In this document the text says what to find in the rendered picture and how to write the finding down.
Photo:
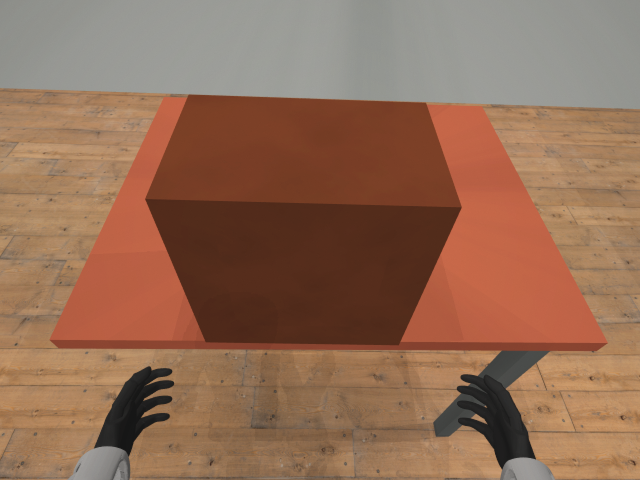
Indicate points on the left robot hand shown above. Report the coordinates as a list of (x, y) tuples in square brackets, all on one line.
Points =
[(123, 423)]

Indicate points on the left robot forearm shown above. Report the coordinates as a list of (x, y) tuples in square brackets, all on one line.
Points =
[(103, 463)]

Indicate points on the carton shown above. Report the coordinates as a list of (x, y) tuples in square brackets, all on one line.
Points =
[(303, 221)]

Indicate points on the right robot forearm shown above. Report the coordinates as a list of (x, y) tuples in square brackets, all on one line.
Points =
[(525, 469)]

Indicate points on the right robot hand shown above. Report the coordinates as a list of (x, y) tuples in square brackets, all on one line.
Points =
[(504, 430)]

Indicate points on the table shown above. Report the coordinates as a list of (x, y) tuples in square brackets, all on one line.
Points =
[(500, 282)]

